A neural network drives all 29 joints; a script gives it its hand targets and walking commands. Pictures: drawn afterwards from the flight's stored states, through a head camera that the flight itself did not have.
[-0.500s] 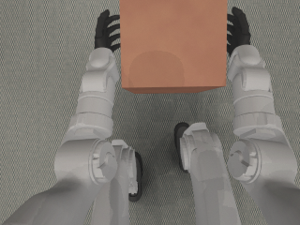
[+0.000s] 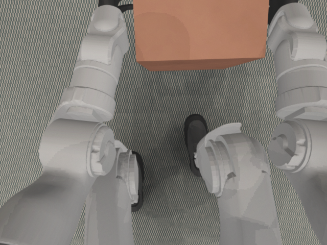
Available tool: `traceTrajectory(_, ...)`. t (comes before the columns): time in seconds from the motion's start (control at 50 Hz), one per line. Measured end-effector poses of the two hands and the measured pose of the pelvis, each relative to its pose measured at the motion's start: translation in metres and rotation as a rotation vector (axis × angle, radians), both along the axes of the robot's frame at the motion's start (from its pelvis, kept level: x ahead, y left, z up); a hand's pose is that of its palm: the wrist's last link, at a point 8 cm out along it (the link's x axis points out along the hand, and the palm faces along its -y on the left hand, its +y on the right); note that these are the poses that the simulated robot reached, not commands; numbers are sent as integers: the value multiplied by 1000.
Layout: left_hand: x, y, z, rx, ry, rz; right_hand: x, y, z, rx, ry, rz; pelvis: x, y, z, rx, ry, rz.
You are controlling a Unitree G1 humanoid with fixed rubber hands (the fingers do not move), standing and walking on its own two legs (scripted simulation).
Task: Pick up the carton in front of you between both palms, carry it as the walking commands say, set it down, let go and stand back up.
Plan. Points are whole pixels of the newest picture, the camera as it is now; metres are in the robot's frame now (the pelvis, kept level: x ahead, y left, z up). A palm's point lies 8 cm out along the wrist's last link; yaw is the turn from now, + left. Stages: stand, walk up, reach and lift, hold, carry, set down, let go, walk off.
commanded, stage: set down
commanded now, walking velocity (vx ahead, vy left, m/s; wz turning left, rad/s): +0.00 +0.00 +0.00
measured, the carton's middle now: (191, 18) +0.53 -0.14 -0.23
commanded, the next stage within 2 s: none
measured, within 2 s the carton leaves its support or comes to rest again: rests again in 0.42 s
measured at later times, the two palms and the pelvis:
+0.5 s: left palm (111, 16) +0.55 +0.02 -0.19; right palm (273, 16) +0.49 -0.29 -0.18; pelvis -0.01 +0.01 -0.01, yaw +0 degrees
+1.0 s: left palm (108, 18) +0.55 +0.02 -0.20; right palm (270, 22) +0.48 -0.29 -0.19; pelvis -0.01 +0.01 -0.02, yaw -1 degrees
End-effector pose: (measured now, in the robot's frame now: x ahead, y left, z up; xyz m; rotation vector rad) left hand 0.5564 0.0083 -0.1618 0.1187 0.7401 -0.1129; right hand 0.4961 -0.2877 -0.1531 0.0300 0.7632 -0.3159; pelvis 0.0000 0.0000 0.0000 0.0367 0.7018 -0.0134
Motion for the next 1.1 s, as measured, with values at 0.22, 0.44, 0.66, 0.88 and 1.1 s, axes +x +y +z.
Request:
traceTrajectory(0.22,-6,9,-15,4,40,-23,-4,6,-14,2,44,35,-4,4,-5,-11,-10,19)
traceTrajectory(0.44,-5,7,-24,-46,27,-47,-5,1,-24,-3,58,32,-7,6,-13,-29,-27,23)
traceTrajectory(0.66,-4,9,-26,-71,22,-68,-6,-1,-26,14,54,39,-7,8,-16,-38,-45,21)
traceTrajectory(0.88,-3,11,-29,-94,9,-88,-7,-1,-27,19,47,41,-7,10,-17,-43,-63,17)
traceTrajectory(1.1,1,41,-43,7,-11,-65,-27,-16,-55,-8,61,-80,-10,7,-14,-35,-97,14)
